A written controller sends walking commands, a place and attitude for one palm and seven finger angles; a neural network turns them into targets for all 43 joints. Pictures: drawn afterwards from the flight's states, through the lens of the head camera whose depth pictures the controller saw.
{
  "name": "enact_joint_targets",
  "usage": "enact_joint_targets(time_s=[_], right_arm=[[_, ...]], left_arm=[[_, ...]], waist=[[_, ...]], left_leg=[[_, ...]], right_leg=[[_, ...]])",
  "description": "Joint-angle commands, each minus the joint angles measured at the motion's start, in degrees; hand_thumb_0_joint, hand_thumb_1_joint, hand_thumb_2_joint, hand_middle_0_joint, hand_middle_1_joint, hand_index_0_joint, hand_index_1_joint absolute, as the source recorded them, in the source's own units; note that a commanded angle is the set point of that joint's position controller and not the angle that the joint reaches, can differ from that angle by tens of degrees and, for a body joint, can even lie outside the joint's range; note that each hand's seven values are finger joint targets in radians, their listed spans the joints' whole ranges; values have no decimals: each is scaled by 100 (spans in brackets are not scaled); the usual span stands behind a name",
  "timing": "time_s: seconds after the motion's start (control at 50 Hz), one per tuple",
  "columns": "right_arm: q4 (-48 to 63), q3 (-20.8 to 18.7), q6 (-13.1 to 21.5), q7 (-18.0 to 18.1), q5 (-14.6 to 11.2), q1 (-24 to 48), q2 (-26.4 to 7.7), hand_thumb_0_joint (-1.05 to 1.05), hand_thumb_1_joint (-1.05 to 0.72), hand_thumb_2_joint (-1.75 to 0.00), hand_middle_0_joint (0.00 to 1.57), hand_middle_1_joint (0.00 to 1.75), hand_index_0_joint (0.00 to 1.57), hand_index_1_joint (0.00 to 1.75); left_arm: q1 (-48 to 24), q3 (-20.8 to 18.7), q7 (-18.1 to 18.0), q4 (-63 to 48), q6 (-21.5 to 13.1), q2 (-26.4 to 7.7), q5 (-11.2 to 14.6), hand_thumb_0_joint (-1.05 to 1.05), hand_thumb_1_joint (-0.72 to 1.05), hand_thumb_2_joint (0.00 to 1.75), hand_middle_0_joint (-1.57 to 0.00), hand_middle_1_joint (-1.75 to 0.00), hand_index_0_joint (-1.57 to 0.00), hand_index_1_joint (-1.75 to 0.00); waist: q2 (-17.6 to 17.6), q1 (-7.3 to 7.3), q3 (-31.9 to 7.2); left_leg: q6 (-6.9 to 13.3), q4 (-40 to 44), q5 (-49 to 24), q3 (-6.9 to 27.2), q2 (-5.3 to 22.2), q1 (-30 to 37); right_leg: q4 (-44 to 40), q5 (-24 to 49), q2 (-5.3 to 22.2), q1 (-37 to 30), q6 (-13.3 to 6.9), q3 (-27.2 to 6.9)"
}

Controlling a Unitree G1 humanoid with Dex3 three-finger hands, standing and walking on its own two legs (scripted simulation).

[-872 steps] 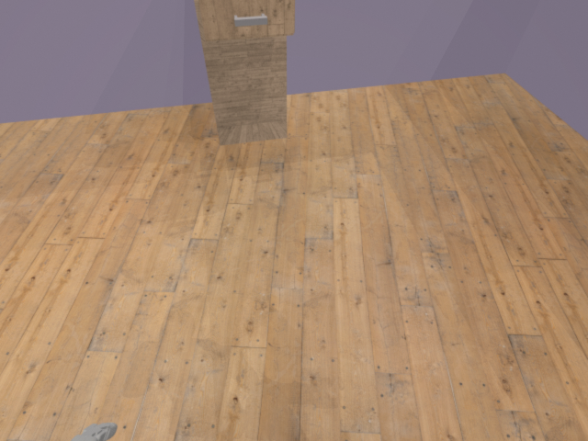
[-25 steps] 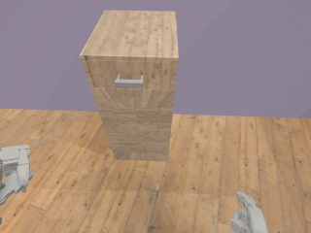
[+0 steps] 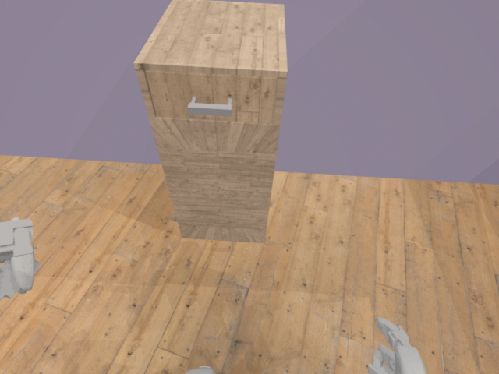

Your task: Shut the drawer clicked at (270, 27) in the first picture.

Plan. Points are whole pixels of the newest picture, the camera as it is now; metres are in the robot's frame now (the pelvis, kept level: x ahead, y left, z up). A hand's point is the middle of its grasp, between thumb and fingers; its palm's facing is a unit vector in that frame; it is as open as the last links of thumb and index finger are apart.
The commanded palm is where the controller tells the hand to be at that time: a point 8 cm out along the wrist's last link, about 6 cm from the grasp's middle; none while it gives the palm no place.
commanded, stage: step back with the hand held close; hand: left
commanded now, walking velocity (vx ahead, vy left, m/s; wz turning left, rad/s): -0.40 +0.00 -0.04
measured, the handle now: (211, 105) +0.74 +0.13 +0.00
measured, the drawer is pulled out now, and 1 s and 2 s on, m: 0.00 0.00 0.00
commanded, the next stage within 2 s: stop stepping back and stand still in 0.38 s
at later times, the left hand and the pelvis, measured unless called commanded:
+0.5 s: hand (19, 358) +0.12 +0.21 +0.18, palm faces +0.26 -0.86 -0.45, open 3.3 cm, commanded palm +0.05 +0.26 +0.19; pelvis -0.11 -0.01 +0.01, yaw -5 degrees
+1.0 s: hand out of the picture +0.03 +0.20 +0.18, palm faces +0.29 -0.85 -0.44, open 3.3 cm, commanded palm -0.01 +0.25 +0.19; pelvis -0.17 -0.01 +0.01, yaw -5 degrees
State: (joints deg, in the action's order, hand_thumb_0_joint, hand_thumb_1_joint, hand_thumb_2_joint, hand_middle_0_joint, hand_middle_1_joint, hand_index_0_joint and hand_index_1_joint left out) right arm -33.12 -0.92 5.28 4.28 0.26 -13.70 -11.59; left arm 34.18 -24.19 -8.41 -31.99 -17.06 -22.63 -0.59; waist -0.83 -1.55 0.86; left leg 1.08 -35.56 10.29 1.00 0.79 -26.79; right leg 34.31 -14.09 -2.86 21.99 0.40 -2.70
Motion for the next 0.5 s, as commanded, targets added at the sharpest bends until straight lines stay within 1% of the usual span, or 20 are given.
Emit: enact_joint_targets(time_s=[0.0, 0.02, 0.04, 0.06, 0.08, 0.1, 0.12, 0.14, 0.16, 0.18, 0.2, 0.22, 0.26, 0.3, 0.34, 0.38, 0.42, 0.44, 0.46, 0.48], right_arm=[[786, -389, 247, -29, -12, 560, -685, 0, -90, -90, 20, 30, 20, 30], [756, -400, 181, -30, -16, 632, -635, 0, -90, -90, 20, 30, 20, 30], [741, -396, 124, -26, 5, 662, -620, 0, -90, -90, 20, 30, 20, 30], [714, -363, 58, -17, 9, 706, -543, 0, -90, -90, 20, 30, 20, 30], [714, -337, 17, -10, 10, 683, -547, 0, -90, -90, 20, 30, 20, 30], [711, -323, -5, 26, 9, 724, -592, 0, -90, -90, 20, 30, 20, 30], [757, -343, -2, 74, 5, 781, -735, 0, -90, -90, 20, 30, 20, 30], [837, -376, 85, 109, 11, 857, -852, 0, -90, -90, 20, 30, 20, 30], [835, -382, 195, 111, 73, 782, -816, 0, -90, -90, 20, 30, 20, 30], [822, -376, 287, 107, 151, 714, -728, 0, -90, -90, 20, 30, 20, 30], [725, -386, 366, 80, 163, 613, -672, 0, -90, -90, 20, 30, 20, 30], [630, -413, 441, 42, 149, 580, -682, 0, -90, -90, 20, 30, 20, 30], [524, -366, 535, -38, 136, 549, -676, 0, -90, -90, 20, 30, 20, 30], [413, -305, 595, -97, 149, 532, -686, 0, -90, -90, 20, 30, 20, 30], [383, -274, 615, -85, 201, 600, -697, 0, -90, -90, 20, 30, 20, 30], [352, -249, 547, -99, 223, 612, -684, 0, -90, -90, 20, 30, 20, 30], [458, -236, 398, -120, 213, 678, -679, 0, -90, -90, 20, 30, 20, 30], [539, -230, 298, -138, 223, 731, -665, 0, -90, -90, 20, 30, 20, 30], [627, -182, 192, -145, 169, 804, -595, 0, -90, -90, 20, 30, 20, 30], [718, -156, 141, -114, 119, 850, -557, 0, -90, -90, 20, 30, 20, 30]], left_arm=[[69, -487, -52, -1313, -332, -957, 238, 0, 90, 90, -140, -160, -140, -160], [90, -558, -102, -1278, -293, -1038, 254, 0, 90, 90, -140, -160, -140, -160], [75, -588, -132, -1282, -248, -1059, 267, 0, 90, 90, -140, -160, -140, -160], [96, -580, -150, -1161, -215, -998, 251, 0, 90, 90, -140, -160, -140, -160], [57, -551, -139, -1169, -195, -958, 249, 0, 90, 90, -140, -160, -140, -160], [39, -546, -132, -1203, -200, -967, 252, 0, 90, 90, -140, -160, -140, -160], [7, -532, -120, -1309, -247, -955, 251, 0, 90, 90, -140, -160, -140, -160], [-54, -574, -91, -1497, -344, -1025, 177, 0, 90, 90, -140, -160, -140, -160], [117, -731, -73, -1367, -385, -1016, 115, 0, 90, 90, -140, -160, -140, -160], [-12, -641, -77, -1483, -360, -931, 125, 0, 90, 90, -140, -160, -140, -160], [-139, -573, -101, -1572, -346, -879, 157, 0, 90, 90, -140, -160, -140, -160], [8, -509, -124, -1484, -318, -793, 222, 0, 90, 90, -140, -160, -140, -160], [177, -190, -115, -1461, -250, -555, 274, 0, 90, 90, -140, -160, -140, -160], [-55, 8, -93, -1494, -176, -514, 296, 0, 90, 90, -140, -160, -140, -160], [-193, -58, -100, -1553, -117, -638, 292, 0, 90, 90, -140, -160, -140, -160], [-137, -133, -60, -1532, -71, -744, 351, 0, 90, 90, -140, -160, -140, -160], [-67, -330, 20, -1594, -106, -963, 442, 0, 90, 90, -140, -160, -140, -160], [131, -557, 55, -1614, -130, -1193, 450, 0, 90, 90, -140, -160, -140, -160], [114, -596, 79, -1598, -160, -1245, 512, 0, 90, 90, -140, -160, -140, -160], [222, -782, 44, -1513, -169, -1426, 530, 0, 90, 90, -140, -160, -140, -160]], waist=[[793, 51, -1074], [932, 74, -1037], [948, 58, -968], [969, 47, -830], [996, 20, -710], [643, -10, -582], [-168, 9, -499], [-1269, 57, -754], [-1786, 79, -980], [-1556, 67, -803], [-899, 74, -732], [-632, 141, -860], [-819, 167, -1069], [-1126, 114, -1058], [-1376, 132, -1080], [-1331, 174, -1373], [-1118, 208, -1404], [-885, 215, -1384], [-275, 179, -1300], [385, 160, -1201]], left_leg=[[-84, -345, 759, -135, -236, 702], [-114, -795, 895, -161, -287, 906], [-120, -1055, 946, -113, -300, 980], [-98, -908, 926, -44, -212, 938], [-60, -298, 836, 25, -140, 1029], [14, 606, 511, 104, -36, 1122], [179, 1344, 23, 549, 353, 857], [435, 2179, 525, 1273, 1144, -31], [744, 2901, 1604, 1969, 1735, -861], [993, 2945, 1788, 2222, 2001, -1060], [1043, 2493, 1033, 1985, 1941, -434], [977, 2104, 134, 1561, 1759, 400], [770, 1886, -983, 1095, 1520, 1337], [686, 2113, -841, 1057, 1468, 1609], [617, 2214, -885, 974, 1412, 1830], [434, 2157, -1221, 737, 1315, 2080], [201, 1929, -1266, 435, 1129, 2007], [77, 1675, -1177, 277, 938, 1932], [-92, 1157, -580, -68, 582, 1827], [-271, 362, 330, -478, 149, 1923]], right_leg=[[-1533, 943, 1304, -147, -497, -1276], [-1821, 379, 1504, 230, -621, -1344], [-1913, 274, 1563, 487, -714, -1384], [-1826, 459, 1534, 489, -701, -1181], [-1663, 497, 1366, 499, -569, -925], [-1350, 398, 985, 485, -323, -616], [-754, 391, 384, 216, -63, -221], [438, 148, -86, -772, 106, 185], [1907, -634, -354, -1458, 124, 131], [2893, -992, -308, -1101, 79, -156], [2940, -1119, -173, -460, 37, -309], [2564, -1326, -73, 23, 33, -238], [1707, -1534, -7, 226, 51, 90], [1182, -1608, -45, 139, 55, 208], [482, -1599, -65, -52, 29, 292], [-381, -1276, -101, -436, -25, 448], [-1412, -461, -8, -827, -87, 507], [-1825, -25, 187, -864, -140, 337], [-1978, 544, 617, -677, -287, -38], [-2253, 416, 1204, -29, -452, -424]])
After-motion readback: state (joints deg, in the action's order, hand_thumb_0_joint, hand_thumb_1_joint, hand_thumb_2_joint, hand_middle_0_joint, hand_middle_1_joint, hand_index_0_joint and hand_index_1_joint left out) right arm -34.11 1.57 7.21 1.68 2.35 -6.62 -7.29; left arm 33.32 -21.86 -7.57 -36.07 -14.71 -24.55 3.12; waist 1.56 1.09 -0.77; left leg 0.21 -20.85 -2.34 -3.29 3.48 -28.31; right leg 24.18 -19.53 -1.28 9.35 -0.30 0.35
